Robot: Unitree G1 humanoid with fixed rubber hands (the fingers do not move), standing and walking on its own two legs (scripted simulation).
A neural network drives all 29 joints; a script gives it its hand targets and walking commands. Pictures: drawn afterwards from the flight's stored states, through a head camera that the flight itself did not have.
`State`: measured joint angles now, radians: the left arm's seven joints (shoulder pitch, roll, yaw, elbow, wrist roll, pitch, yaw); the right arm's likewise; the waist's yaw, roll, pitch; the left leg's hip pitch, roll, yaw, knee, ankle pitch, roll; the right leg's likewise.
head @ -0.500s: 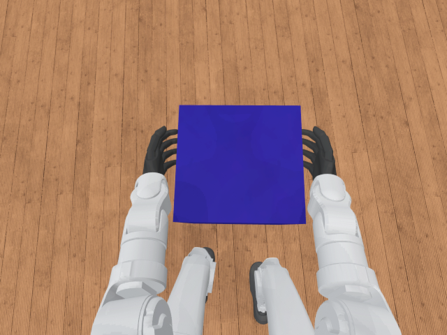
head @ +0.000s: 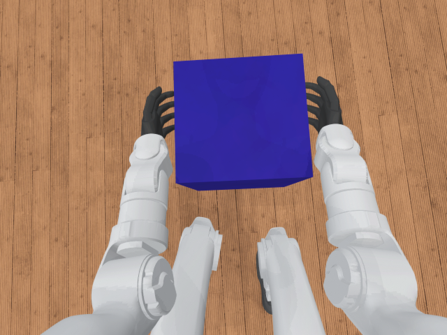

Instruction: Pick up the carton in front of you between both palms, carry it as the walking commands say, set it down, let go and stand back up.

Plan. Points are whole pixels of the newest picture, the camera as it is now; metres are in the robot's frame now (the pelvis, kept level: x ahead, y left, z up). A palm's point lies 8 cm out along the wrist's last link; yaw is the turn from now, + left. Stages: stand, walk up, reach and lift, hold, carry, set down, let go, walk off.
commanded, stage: set down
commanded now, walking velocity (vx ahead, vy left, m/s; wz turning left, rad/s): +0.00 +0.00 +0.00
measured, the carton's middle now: (239, 136) +0.46 +0.02 -0.19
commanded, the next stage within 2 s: none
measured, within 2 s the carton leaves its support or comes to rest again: rests again in 1.44 s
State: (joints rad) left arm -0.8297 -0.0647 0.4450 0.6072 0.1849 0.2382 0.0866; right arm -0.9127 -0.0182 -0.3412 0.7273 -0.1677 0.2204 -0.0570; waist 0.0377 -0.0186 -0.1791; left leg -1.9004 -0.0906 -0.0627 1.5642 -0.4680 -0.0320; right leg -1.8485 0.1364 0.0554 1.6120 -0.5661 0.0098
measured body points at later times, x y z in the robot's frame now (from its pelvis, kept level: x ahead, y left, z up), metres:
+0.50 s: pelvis -0.03 -0.01 -0.11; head +0.32 -0.01 +0.17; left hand +0.47 +0.18 -0.27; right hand +0.52 -0.12 -0.27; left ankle +0.09 +0.12 -0.51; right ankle +0.06 -0.11 -0.51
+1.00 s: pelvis -0.02 -0.01 -0.16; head +0.34 -0.01 +0.11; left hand +0.48 +0.19 -0.33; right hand +0.54 -0.11 -0.34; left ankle +0.09 +0.12 -0.51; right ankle +0.06 -0.11 -0.51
